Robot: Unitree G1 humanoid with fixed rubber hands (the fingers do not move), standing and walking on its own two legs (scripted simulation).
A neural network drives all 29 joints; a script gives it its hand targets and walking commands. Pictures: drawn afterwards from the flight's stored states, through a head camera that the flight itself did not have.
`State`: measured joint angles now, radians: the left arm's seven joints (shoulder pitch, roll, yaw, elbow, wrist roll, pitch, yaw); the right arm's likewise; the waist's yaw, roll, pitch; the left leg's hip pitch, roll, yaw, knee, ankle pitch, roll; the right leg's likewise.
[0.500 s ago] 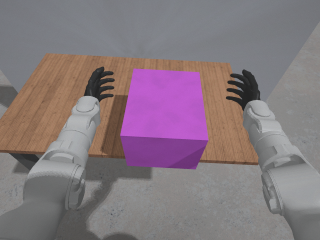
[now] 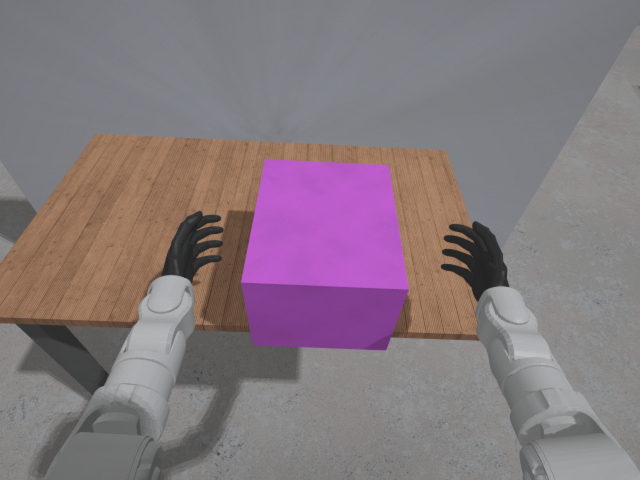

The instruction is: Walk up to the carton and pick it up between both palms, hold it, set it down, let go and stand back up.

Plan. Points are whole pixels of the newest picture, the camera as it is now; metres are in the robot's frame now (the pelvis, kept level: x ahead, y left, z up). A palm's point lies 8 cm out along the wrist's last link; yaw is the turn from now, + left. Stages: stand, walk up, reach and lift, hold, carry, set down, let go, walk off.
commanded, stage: set down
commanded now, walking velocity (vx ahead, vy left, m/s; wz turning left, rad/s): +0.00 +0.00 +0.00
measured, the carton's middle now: (323, 251) +0.48 +0.01 -0.01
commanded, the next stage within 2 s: let go in 1.78 s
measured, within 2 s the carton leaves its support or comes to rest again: neither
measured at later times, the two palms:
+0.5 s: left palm (172, 336) +0.30 +0.20 +0.02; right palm (487, 349) +0.30 -0.21 +0.02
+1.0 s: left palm (163, 396) +0.24 +0.21 -0.03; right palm (482, 415) +0.23 -0.20 -0.03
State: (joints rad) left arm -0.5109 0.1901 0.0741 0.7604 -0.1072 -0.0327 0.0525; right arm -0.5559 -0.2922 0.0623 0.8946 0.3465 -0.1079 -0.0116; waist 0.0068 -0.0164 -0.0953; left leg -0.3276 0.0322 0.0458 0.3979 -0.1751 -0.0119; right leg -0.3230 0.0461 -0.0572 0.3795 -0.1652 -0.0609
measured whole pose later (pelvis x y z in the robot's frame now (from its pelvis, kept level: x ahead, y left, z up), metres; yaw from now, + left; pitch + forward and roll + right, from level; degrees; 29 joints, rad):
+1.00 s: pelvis +0.02 +0.01 +0.00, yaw -1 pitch -3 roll +0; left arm 0.07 0.14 -0.01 0.56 -0.09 -0.24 0.10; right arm 0.05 -0.18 0.03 0.68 0.19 -0.34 0.04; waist 0.02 -0.02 0.03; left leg -0.12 0.02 0.05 0.39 -0.23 0.00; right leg -0.13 0.04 -0.02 0.40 -0.22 -0.05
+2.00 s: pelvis +0.02 +0.02 +0.00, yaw -1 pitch -4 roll +0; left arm 0.19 0.21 0.01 0.53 0.00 0.11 0.02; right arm 0.17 -0.18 -0.02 0.72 0.01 -0.19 0.03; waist 0.00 -0.02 0.09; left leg -0.08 0.01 0.05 0.38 -0.23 0.01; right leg -0.09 0.04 -0.01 0.37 -0.21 -0.04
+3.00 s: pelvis +0.00 +0.02 -0.01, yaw +8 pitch +1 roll -1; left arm 0.32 0.21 0.04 0.82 0.03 0.01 0.01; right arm 0.35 -0.17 -0.02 0.76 -0.03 0.00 0.00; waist 0.02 -0.01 -0.04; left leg -0.30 -0.04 -0.09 0.52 -0.23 0.01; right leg -0.24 -0.01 -0.16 0.47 -0.25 -0.03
